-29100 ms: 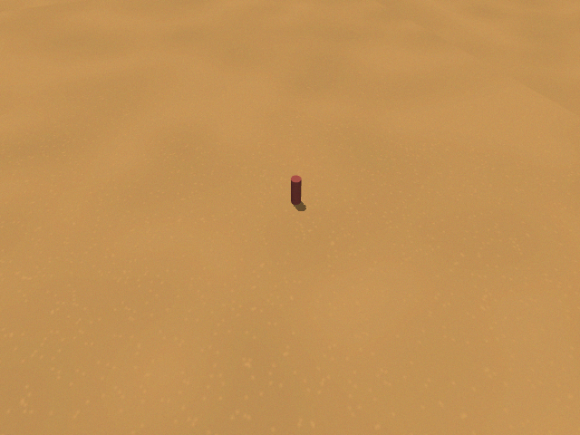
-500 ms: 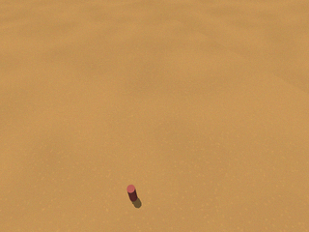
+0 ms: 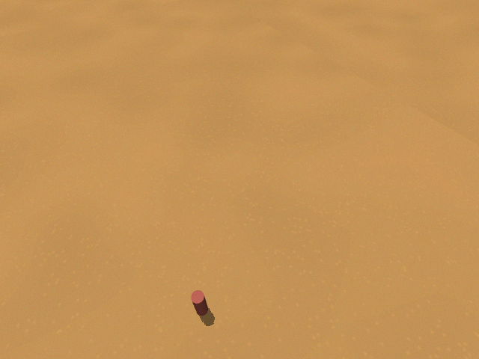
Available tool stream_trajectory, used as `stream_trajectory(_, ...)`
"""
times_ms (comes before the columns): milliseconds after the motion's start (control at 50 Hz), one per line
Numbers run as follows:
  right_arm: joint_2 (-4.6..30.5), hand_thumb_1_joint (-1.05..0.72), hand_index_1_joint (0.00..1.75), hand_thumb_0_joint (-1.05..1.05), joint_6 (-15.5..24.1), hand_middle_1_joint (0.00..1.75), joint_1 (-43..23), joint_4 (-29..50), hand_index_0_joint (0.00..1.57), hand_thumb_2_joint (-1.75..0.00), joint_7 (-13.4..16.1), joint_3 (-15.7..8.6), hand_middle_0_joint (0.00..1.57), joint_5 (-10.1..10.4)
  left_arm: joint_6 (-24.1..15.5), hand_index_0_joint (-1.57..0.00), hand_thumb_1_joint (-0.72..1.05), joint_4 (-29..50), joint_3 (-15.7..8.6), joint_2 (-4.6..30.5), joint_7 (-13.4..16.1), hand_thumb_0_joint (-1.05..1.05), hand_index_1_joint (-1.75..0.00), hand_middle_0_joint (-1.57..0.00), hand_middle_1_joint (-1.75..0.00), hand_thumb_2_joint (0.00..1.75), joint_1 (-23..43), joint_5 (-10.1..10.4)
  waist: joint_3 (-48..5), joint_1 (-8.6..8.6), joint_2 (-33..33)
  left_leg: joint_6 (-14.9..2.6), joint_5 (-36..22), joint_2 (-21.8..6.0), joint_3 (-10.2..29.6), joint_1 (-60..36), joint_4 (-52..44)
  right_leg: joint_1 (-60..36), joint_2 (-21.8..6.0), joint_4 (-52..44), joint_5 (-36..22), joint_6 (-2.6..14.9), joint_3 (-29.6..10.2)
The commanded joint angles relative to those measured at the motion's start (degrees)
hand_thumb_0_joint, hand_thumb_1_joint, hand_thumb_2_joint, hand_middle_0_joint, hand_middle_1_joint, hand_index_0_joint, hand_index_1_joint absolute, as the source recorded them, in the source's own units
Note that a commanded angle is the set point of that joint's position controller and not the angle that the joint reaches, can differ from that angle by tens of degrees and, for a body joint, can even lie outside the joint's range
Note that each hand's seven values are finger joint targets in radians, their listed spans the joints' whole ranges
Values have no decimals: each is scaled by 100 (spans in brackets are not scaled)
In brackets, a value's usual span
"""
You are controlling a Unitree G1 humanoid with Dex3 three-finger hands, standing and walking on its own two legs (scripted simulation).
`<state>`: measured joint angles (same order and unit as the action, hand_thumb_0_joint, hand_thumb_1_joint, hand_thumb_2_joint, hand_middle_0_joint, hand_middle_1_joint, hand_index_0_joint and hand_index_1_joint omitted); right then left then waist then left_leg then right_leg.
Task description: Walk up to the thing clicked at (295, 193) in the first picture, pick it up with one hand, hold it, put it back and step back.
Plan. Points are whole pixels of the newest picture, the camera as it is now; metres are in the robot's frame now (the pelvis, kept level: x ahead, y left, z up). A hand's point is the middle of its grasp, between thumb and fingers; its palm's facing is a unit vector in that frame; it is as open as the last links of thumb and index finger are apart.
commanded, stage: stand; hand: left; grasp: from the side
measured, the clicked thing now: (200, 303) +0.43 +0.20 -0.71
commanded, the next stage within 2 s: step back in 0.80 s
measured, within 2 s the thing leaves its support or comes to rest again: neither
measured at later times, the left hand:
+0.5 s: hand out of the picture +0.08 +0.25 -0.16, palm faces +0.01 -0.94 -0.34, open 7.4 cm
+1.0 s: hand out of the picture +0.06 +0.27 -0.17, palm faces +0.02 -0.93 -0.37, open 7.4 cm
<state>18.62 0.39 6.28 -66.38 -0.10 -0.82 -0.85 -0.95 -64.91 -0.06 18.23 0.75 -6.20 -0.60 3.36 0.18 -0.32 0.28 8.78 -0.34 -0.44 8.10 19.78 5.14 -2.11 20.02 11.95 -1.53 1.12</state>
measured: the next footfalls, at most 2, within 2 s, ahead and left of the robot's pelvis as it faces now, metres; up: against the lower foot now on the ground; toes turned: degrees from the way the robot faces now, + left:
right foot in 1.52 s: -0.11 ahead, -0.09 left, +0.00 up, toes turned +0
left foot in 1.90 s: -0.20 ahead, +0.16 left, +0.00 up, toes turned -2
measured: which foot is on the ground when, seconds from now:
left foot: down 0.00-1.00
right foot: down 0.00-1.00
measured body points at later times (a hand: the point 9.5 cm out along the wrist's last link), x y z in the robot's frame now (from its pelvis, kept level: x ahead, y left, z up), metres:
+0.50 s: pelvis +0.01 +0.00 +0.00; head +0.01 +0.00 +0.45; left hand +0.08 +0.29 -0.13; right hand +0.09 -0.30 -0.13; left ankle +0.02 +0.12 -0.75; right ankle -0.01 -0.13 -0.75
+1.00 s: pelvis -0.03 +0.01 -0.01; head +0.03 +0.01 +0.43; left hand +0.06 +0.32 -0.14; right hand +0.06 -0.31 -0.14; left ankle +0.01 +0.12 -0.74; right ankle -0.01 -0.13 -0.75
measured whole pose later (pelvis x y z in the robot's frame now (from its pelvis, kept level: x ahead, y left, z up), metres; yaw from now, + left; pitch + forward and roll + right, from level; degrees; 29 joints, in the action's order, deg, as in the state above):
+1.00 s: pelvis -0.03 +0.01 -0.01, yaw +1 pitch -2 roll -1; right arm 22.6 -2.3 4.4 -60.0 -1.1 -3.3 0.2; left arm 1.5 -58.8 -3.5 20.4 0.5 -4.5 -0.4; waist 9.7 -0.6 -1.5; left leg -1.4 15.8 0.1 1.5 17.8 36.6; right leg 12.1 -1.8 28.9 14.3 -1.0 2.2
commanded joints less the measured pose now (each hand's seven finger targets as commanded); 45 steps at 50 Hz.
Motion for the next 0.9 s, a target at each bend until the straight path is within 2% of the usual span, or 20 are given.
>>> stream_trajectory(0,1155,-90,30,0,110,30,-164,289,20,-90,98,-173,20,-5,-77,-20,90,231,-226,1176,53,0,-30,-20,-30,90,105,-23,-331,8,26,-113,-833,-650,590,-186,-342,132,-539,-390,-634,163,-407)
stream_trajectory(20,1227,-90,30,0,116,30,-149,287,20,-90,108,-200,20,0,-85,-20,90,243,-233,1177,54,0,-30,-20,-30,90,77,-28,-515,5,-14,-141,-974,-665,556,-317,-255,14,-571,-388,-871,158,-436)
stream_trajectory(60,1154,-90,30,0,125,30,-183,288,20,-90,107,-173,20,-6,-87,-20,90,245,-248,1210,52,0,-30,-20,-30,90,160,-16,-506,-8,30,-108,-1177,-681,551,-323,-299,-26,-577,-334,-1019,159,-418)
stream_trajectory(120,1169,-90,30,0,110,30,-251,289,20,-90,107,-188,20,-7,-73,-20,90,233,-241,1165,60,0,-30,-20,-30,90,171,-26,-437,7,38,-107,-1002,-680,559,-278,-336,14,-558,-410,-827,144,-370)
stream_trajectory(200,1180,-90,30,0,124,30,-284,310,20,-90,99,-188,20,-1,-98,-20,90,262,-261,1216,56,0,-30,-20,-30,90,188,-24,-608,-10,27,-118,-1268,-687,516,-430,-264,-97,-588,-398,-1217,137,-382)
stream_trajectory(240,1165,-90,30,0,118,30,-294,313,20,-90,102,-188,20,-8,-94,-20,90,272,-267,1235,62,0,-30,-20,-30,90,223,-27,-583,-25,84,-101,-1260,-684,515,-425,-306,-55,-590,-393,-1207,138,-370)
stream_trajectory(300,1179,-90,30,0,107,30,-326,311,20,-90,101,-191,20,-4,-104,-20,90,271,-261,1233,68,0,-30,-20,-30,90,192,-17,-661,-13,137,-123,-1522,-690,489,-468,-204,-167,-610,-372,-1628,123,-349)
stream_trajectory(380,1230,-90,30,0,112,30,-345,300,20,-90,108,-195,20,1,-87,-20,90,288,-263,1240,64,0,-30,-20,-30,90,198,-24,-635,-15,-12,-110,-1437,-710,488,-473,-252,-156,-606,-385,-1459,143,-352)
stream_trajectory(420,1205,-90,30,0,99,30,-358,287,20,-90,109,-189,20,0,-72,-20,90,263,-261,1225,62,0,-30,-20,-30,90,194,-27,-436,-17,40,-90,-1133,-708,523,-345,-358,-51,-575,-444,-1011,147,-325)
stream_trajectory(460,1211,-90,30,0,94,30,-326,297,20,-90,104,-186,20,1,-69,-20,90,270,-266,1249,51,0,-30,-20,-30,90,210,-33,-392,-42,37,-93,-831,-679,498,-284,-399,-25,-580,-517,-796,153,-373)
stream_trajectory(500,1187,-90,30,0,98,30,-348,305,20,-90,95,-186,20,0,-75,-20,90,271,-274,1270,48,0,-30,-20,-30,90,179,-37,-301,-24,77,-85,-805,-679,534,-220,-450,2,-576,-517,-688,167,-350)
stream_trajectory(560,1211,-90,30,0,87,30,-307,292,20,-90,83,-189,20,-2,-58,-20,90,241,-282,1281,25,0,-30,-20,-30,90,158,-37,-136,-39,-8,-87,-92,-637,572,-75,-581,158,-547,-607,-89,189,-374)
stream_trajectory(600,1291,-90,30,0,103,30,-349,306,20,-90,78,-218,20,1,-66,-20,90,262,-279,1269,11,0,-30,-20,-30,90,124,-38,-214,-20,-59,-109,-125,-658,591,-195,-538,194,-548,-607,-165,204,-388)
stream_trajectory(640,1196,-90,30,0,110,30,-352,332,20,-90,69,-210,20,-2,-80,-20,90,299,-287,1299,18,0,-30,-20,-30,90,154,-51,-334,-35,45,-91,-402,-675,597,-285,-507,173,-559,-570,-273,217,-379)
stream_trajectory(760,1240,-90,30,0,105,30,-299,313,20,-90,62,-209,20,1,-94,-20,90,295,-267,1289,14,0,-30,-20,-30,90,91,-32,-330,-36,52,-105,-397,-680,594,-284,-466,134,-580,-604,-294,217,-426)
stream_trajectory(780,1562,-90,30,0,5,30,-452,508,20,-90,19,-323,20,46,-30,-20,90,380,-562,1735,24,0,-30,-20,-30,90,126,86,320,-57,113,-260,-1375,-565,667,287,223,582,-517,-116,-1307,267,-481)
stream_trajectory(800,1461,-90,30,0,-28,30,-340,604,20,-90,20,-332,20,106,-9,-20,90,465,-583,1711,48,0,-30,-20,-30,90,31,104,100,-80,124,-279,-1595,-522,543,267,482,446,-567,9,-1659,360,-436)
stream_trajectory(860,1406,-90,30,0,-88,30,-199,783,20,-90,7,-374,20,146,25,-20,90,727,-635,1707,57,0,-30,-20,-30,90,34,93,-472,-113,272,-287,-1529,-295,342,151,1179,376,-802,156,-2124,699,-642)
stream_trajectory(880,1331,-90,30,0,-119,30,-88,812,20,-90,4,-386,20,135,56,-20,90,832,-652,1703,50,0,-30,-20,-30,90,171,80,-562,-164,417,-245,-1170,-171,224,233,1394,422,-956,116,-2037,833,-739)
